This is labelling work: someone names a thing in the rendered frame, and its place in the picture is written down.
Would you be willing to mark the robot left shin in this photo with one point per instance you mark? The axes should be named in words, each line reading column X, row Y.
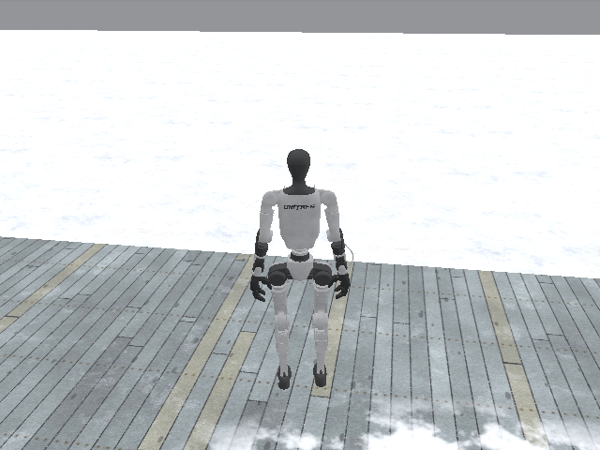
column 282, row 346

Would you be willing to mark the robot left hand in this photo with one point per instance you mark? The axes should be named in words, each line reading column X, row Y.
column 255, row 287

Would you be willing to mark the robot left forearm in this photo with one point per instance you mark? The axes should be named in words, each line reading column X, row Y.
column 260, row 256

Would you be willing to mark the robot right forearm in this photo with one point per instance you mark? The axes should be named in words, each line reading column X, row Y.
column 339, row 255

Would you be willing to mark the robot left upper arm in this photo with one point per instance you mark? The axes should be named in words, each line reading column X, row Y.
column 269, row 199

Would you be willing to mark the robot right shin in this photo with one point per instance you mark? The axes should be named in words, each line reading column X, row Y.
column 321, row 343

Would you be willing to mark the robot shin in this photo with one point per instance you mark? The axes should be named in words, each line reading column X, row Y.
column 282, row 346
column 321, row 343

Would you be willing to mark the robot right upper arm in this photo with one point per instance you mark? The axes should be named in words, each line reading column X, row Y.
column 329, row 199

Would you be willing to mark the robot right hand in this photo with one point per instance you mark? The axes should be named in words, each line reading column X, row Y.
column 344, row 284

